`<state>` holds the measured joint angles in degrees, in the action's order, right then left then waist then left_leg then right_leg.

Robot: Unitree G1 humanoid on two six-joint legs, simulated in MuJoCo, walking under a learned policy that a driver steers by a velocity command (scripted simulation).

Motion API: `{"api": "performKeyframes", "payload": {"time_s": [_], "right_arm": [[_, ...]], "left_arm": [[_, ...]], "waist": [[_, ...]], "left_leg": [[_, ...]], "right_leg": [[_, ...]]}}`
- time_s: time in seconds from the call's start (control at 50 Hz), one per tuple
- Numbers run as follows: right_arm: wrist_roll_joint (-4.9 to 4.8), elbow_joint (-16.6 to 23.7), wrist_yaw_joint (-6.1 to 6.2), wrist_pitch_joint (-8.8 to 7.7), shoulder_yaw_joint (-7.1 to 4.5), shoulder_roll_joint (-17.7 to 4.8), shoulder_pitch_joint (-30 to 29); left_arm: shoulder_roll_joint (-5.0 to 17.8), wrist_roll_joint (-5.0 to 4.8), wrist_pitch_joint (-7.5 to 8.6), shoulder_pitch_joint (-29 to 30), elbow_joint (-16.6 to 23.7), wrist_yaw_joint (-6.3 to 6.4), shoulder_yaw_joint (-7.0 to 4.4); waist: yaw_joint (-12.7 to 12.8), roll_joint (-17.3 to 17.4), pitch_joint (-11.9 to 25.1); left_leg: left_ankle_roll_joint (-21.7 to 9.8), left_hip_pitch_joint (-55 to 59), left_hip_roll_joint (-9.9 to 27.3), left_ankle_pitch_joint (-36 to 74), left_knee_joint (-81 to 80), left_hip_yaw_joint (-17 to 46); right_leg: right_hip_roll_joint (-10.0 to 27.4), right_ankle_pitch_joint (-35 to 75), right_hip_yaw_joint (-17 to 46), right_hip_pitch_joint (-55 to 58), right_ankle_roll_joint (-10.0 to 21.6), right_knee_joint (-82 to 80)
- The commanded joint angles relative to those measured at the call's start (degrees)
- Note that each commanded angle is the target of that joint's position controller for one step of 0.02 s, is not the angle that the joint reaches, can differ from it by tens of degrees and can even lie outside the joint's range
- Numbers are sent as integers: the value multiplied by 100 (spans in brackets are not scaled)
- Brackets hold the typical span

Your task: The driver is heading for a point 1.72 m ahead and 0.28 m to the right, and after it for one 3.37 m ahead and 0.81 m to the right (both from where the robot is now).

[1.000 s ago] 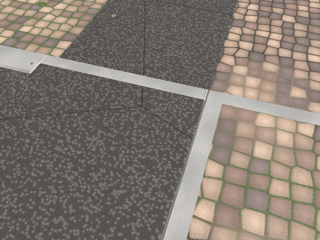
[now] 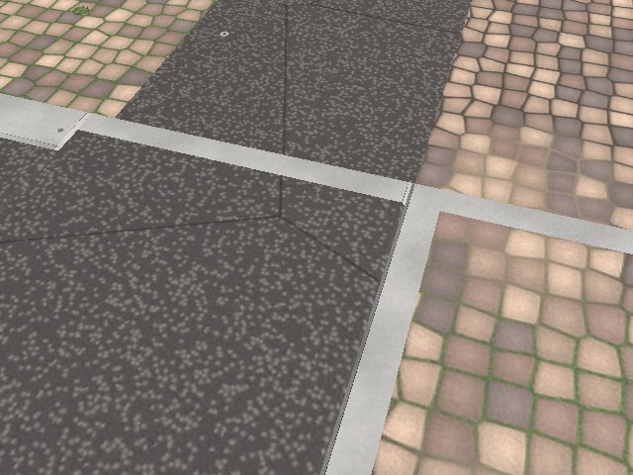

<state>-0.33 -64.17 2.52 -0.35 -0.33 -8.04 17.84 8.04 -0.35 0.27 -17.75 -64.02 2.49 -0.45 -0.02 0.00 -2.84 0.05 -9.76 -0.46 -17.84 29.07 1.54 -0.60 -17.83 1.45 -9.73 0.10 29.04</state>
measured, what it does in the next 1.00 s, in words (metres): walks ahead: right foot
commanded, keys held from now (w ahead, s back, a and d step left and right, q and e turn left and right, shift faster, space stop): shift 0.20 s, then w+shift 0.80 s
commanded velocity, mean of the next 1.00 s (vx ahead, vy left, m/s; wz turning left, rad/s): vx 0.57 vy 0.00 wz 0.00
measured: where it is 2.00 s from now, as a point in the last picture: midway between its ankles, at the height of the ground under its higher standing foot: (338, 195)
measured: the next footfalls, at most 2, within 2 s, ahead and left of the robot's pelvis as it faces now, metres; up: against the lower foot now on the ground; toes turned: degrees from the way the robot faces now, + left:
right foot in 0.90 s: +0.47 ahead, -0.10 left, +0.00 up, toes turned -4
left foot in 1.38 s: +0.91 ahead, +0.02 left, +0.00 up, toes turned +4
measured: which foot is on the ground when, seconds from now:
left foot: down 0.00-0.90, up 0.92-1.00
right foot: down 0.00-0.54, up 0.56-0.88, down 0.90-1.00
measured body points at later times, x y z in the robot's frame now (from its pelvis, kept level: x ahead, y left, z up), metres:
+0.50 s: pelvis +0.03 +0.01 -0.01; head +0.04 +0.01 +0.44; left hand +0.01 +0.24 -0.16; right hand +0.04 -0.23 -0.15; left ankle -0.02 +0.12 -0.73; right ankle -0.03 -0.12 -0.74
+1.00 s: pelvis +0.36 -0.04 -0.02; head +0.39 -0.04 +0.43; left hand +0.47 +0.22 -0.15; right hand +0.36 -0.29 -0.17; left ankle +0.18 +0.11 -0.61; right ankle +0.43 -0.09 -0.74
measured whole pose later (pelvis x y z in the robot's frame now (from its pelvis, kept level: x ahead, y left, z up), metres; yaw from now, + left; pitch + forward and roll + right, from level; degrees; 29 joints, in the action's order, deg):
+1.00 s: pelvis +0.36 -0.04 -0.02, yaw +1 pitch +1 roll -1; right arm 0.5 -55.0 -0.9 -6.4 -2.5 -12.9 21.7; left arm 13.7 2.3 4.4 -11.0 -50.5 -1.7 -3.3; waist -1.4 1.5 -2.0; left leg -6.6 -17.3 1.7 -15.1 77.0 3.8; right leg -3.5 -14.4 -7.5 -24.6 6.5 38.1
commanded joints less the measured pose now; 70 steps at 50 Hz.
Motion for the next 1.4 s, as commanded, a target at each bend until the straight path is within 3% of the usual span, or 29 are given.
{"api": "performKeyframes", "payload": {"time_s": [0.02, 0.2, 0.22, 0.26, 0.42, 0.44, 0.5, 0.54, 0.56, 0.58, 0.6, 0.64, 0.7, 0.78, 0.82, 0.86, 0.88, 0.9, 0.92, 0.94, 0.98, 1.06, 1.16, 1.22, 1.3, 1.34, 1.36, 1.38, 1.4], "right_arm": [[3, 39, 15, -24, -57, -412, 454], [5, 26, 18, -39, -44, -357, 564], [-21, -53, 36, -27, -67, -379, 766], [-120, 47, 39, -81, -166, -626, 827], [-201, 895, -118, -767, -135, -417, 208], [247, 1072, -318, -596, -164, -444, -121], [259, 1304, -433, -602, -206, -464, -94], [172, 811, -396, -694, -301, -646, 1470], [218, 361, -319, -702, -524, -1288, 2764], [267, 338, -294, -669, -523, -1235, 2922], [328, 488, -285, -634, -465, -1089, 2559], [368, 599, -278, -607, -408, -1011, 2103], [227, 724, -257, -745, -302, -793, 1503], [85, 819, -248, -813, -316, -1045, 899], [73, 782, -305, -848, -364, -1391, 1040], [140, 722, -257, -745, -453, -1716, 1032], [173, 728, -222, -675, -476, -1764, 893], [254, 853, -234, -648, -354, -1114, 888], [-54, 1153, -316, -761, -188, -321, 1495], [-72, 1298, -321, -788, -256, -800, 1187], [82, 1382, -355, -714, -273, -974, 469], [294, 1611, -542, -386, -159, -561, 160], [217, 2163, -589, -391, -78, -675, -1550], [145, 2396, -639, -451, 33, -535, -2239], [161, 2408, -511, -471, -43, -906, -2178], [136, 2049, -374, -463, -212, -1291, -819], [154, 1674, -290, -449, -320, -1468, 397], [266, 1481, -179, -406, -470, -1830, 1396], [376, 1495, -215, -396, -589, -2183, 1263]], "left_arm": [[408, 3, 23, -461, 35, 14, -56], [353, 5, 40, -566, 15, 17, -38], [376, -22, 29, -769, -65, 35, -60], [628, -121, 84, -836, 33, 39, -159], [719, -213, 724, -686, 698, -108, -205], [822, 194, 538, -638, 712, -260, -287], [1088, 143, 431, -636, 840, -296, -441], [975, 95, 496, 531, 1259, -309, -434], [663, 57, 622, 1275, 1654, -367, -370], [877, 244, 690, 1569, 1755, -399, -398], [859, 304, 701, 1709, 1755, -436, -397], [600, 249, 702, 1747, 1890, -561, -323], [532, 267, 498, 2102, 2281, -657, -223], [430, 238, 374, 2404, 2624, -747, -57], [757, 230, 324, 1940, 2494, -610, -163], [1205, 210, 303, 161, 2018, -395, -373], [1457, 227, 273, -869, 1679, -290, -512], [1993, 323, 325, -1437, 1479, -230, -634], [2178, 416, 396, -1270, 1436, -327, -618], [1959, 280, 388, -573, 1464, -406, -629], [1115, 241, 508, 97, 1490, -434, -447], [806, 129, 706, -109, 1130, -391, -299], [813, 25, 794, -815, 1027, -431, -235], [984, -53, 860, -1363, 875, -346, -200], [1403, 87, 762, -1553, 778, -197, -206], [1657, 270, 598, -1384, 742, -70, -279], [1729, 309, 517, -1083, 790, -49, -313], [1516, 309, 521, -867, 938, -82, -281], [440, -44, 631, -1675, 1149, -264, -71]], "waist": [[4, 10, -273], [1, 7, -321], [2, 7, 22], [3, 3, -568], [108, -340, -526], [165, -581, -291], [47, -784, -341], [-834, 169, -282], [-1353, 1904, -145], [-1305, 1614, -380], [-1138, 698, -446], [-758, 295, -301], [-297, 542, -597], [56, 517, -805], [298, 651, -286], [1161, 804, 828], [1684, 656, 1257], [1590, -222, 1587], [701, -1764, 2214], [473, -1415, 1532], [180, 0, 355], [-368, -244, -277], [29, 113, -695], [235, -54, -732], [71, -467, -185], [-628, -737, 639], [-1217, -696, 1148], [-1554, -408, 1737], [-575, 1792, 2500]], "left_leg": [[-92, -256, 14, 1018, -485, -20], [-103, -388, 16, 699, -539, -8], [-197, -280, -148, -636, -425, -162], [-505, -984, 54, -3164, -389, 199], [-670, -1481, 227, -1428, -120, 396], [-669, -1655, 226, -1347, 95, 305], [-644, -1439, 102, -527, 286, -324], [-897, 1043, 401, -854, -760, 457], [-1314, 2926, 1373, -1537, -1785, 2406], [-1487, 3407, 2023, -1046, -1822, 3422], [-1461, 3331, 1974, -801, -1629, 3113], [-1418, 2988, 1843, -597, -1840, 2552], [-1168, 1758, 1377, 324, -2554, 1482], [-1009, -36, 1065, 2279, -3405, 264], [-943, 479, 1214, 5509, -2470, -109], [-761, 602, 1271, 7093, -45, -274], [-672, 44, 1070, 6454, 1656, -281], [-668, -1230, 410, 2611, 4170, -149], [-665, -2664, -402, -748, 5842, 622], [-812, -3295, -113, -101, 6006, 662], [-789, -3120, 490, 643, 5557, 337], [-559, -2783, 927, 710, 4594, 263], [-431, -3133, 734, 2342, 2344, -545], [-582, -2353, 457, 3099, 950, -924], [-829, -1994, -221, 2287, 232, -1176], [-975, -706, -487, 1524, 143, -968], [-1102, 476, -372, 1447, -169, -838], [-1311, 1936, 523, 31, 243, 71], [-2191, 3949, 2314, -861, -270, 3578]], "right_leg": [[21, 1010, -14, -241, 84, -482], [27, 694, -1, -386, 92, -535], [-136, -639, -154, -278, 186, -422], [71, -3172, 215, -983, 495, -393], [693, -2135, 1238, -782, 946, -994], [907, -2466, 1667, -366, 1098, -1228], [1414, -2297, 2164, -327, 1339, -1423], [713, -1120, 1024, -2250, 986, -194], [-150, -58, -374, -4045, 619, 2064], [-75, -584, -338, -5365, 693, 3132], [221, -421, -126, -5682, 750, 3655], [468, -127, -96, -5698, 759, 4101], [560, 141, -346, -5095, 600, 3738], [259, 1346, -899, -2359, 634, 1509], [-150, 1222, -1115, -1336, 796, 1404], [-527, 728, -1091, 552, 927, 1242], [-358, 396, -926, 1697, 956, 981], [818, -1352, 610, 2657, 973, 731], [2155, -3025, 4105, 3081, 1081, -1031], [2097, -3457, 4874, 2417, 1205, -2005], [1793, -1925, 3033, 608, 1324, -1786], [1159, -1006, 1487, -918, 1127, -2310], [463, 1511, 136, -576, 928, -2737], [683, 3517, -81, -73, 785, -3002], [997, 7356, -314, 1895, 600, -1907], [1163, 8090, -276, 2206, 594, -124], [1111, 7620, -395, 1820, 635, 1419], [764, 5637, -433, 521, 753, 3416], [-460, -586, -56, -2238, 417, 5945]]}}
Velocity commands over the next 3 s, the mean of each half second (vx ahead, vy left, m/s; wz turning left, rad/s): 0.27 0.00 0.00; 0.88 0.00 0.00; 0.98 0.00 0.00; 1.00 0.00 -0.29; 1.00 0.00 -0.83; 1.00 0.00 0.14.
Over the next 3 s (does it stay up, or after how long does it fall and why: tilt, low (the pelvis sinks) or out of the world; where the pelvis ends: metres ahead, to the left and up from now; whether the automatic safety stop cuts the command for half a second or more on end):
stays up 2.14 -0.45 -0.12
